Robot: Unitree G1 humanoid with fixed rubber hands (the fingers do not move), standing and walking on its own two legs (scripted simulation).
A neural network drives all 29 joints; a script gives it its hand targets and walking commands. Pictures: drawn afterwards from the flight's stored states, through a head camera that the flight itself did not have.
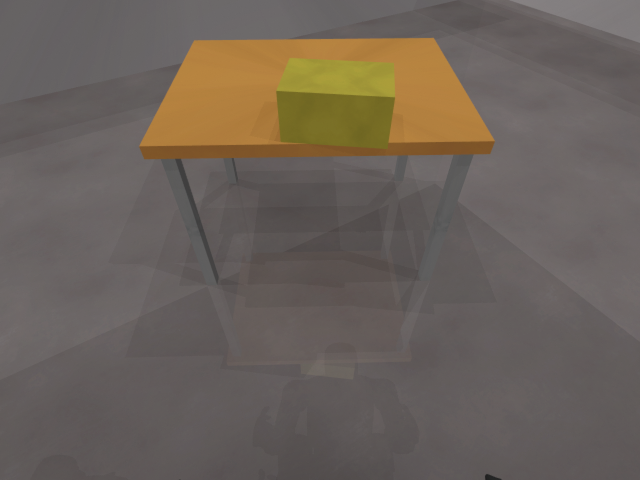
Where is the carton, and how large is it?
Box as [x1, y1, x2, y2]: [276, 58, 394, 148]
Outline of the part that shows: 289,58 276,90 281,141 387,148 394,101 393,63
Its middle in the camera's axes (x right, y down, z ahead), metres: +0.05 -0.36 +1.02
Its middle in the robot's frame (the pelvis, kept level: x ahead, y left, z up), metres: +1.02 -0.04 -0.03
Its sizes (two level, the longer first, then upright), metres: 0.282 0.191 0.142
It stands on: a table, 0.66 m high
